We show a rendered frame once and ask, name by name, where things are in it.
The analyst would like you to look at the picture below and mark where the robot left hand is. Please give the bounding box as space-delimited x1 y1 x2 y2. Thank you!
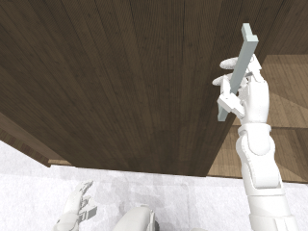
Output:
62 179 97 223

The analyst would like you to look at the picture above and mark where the right robot forearm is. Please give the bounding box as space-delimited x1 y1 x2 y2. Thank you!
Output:
236 122 299 231

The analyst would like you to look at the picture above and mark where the handle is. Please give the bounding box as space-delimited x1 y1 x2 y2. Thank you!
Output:
218 23 259 121

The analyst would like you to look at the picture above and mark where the wardrobe door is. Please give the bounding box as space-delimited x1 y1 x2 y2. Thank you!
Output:
0 113 65 161
0 0 295 178

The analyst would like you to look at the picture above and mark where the robot left thigh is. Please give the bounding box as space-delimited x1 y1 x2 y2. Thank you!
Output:
113 206 155 231

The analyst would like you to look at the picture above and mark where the robot right hand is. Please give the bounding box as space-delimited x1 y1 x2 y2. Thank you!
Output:
212 54 270 125

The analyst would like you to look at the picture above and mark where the left robot forearm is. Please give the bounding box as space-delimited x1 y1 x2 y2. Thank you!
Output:
51 213 80 231

